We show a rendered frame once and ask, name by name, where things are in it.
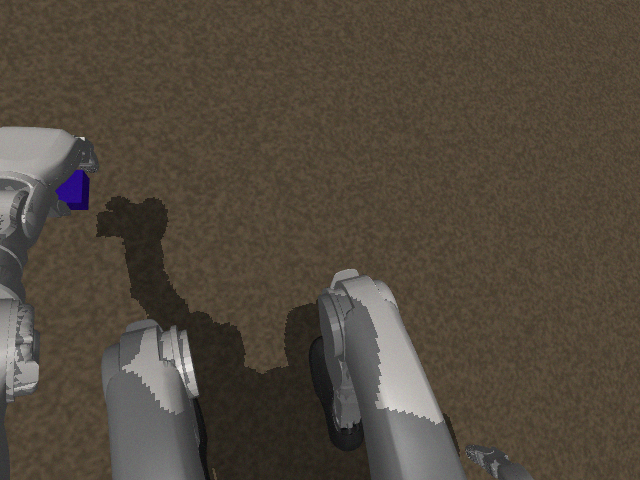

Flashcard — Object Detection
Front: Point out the right robot foot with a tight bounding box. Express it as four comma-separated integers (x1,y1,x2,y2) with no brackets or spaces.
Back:
309,336,364,451

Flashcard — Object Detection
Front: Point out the left robot foot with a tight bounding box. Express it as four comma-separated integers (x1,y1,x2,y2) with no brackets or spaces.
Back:
193,398,210,480

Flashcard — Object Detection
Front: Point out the small box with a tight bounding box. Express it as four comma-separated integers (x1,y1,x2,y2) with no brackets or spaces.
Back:
55,170,90,210

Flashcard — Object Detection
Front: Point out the left robot arm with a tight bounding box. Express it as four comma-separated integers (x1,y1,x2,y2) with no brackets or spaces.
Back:
0,171,52,480

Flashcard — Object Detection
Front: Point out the right robot hand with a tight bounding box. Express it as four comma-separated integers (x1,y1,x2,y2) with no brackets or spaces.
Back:
465,445,534,480

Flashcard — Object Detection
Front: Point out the left robot hand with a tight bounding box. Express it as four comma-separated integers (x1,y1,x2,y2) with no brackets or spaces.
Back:
0,126,99,217

